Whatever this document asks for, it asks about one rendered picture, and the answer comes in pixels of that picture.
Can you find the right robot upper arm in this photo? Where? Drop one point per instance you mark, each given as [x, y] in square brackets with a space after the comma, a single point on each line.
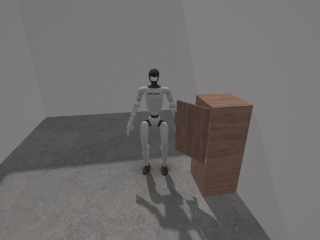
[139, 96]

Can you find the robot left foot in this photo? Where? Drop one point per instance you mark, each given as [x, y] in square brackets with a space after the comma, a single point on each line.
[164, 170]

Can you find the left robot upper arm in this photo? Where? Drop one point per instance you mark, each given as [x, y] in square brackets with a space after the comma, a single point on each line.
[167, 92]

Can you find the handle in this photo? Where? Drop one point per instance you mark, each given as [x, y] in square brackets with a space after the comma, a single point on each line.
[176, 117]

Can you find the right robot forearm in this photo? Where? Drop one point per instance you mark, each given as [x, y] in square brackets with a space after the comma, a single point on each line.
[133, 113]

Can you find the cupboard door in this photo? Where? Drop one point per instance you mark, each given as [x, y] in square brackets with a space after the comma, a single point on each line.
[192, 130]

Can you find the robot right hand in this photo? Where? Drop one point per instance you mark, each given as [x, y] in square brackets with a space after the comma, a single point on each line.
[128, 127]

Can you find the robot left shin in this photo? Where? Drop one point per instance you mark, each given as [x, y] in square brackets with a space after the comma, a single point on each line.
[164, 156]

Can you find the left robot forearm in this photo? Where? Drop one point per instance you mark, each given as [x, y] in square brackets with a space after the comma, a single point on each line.
[174, 109]

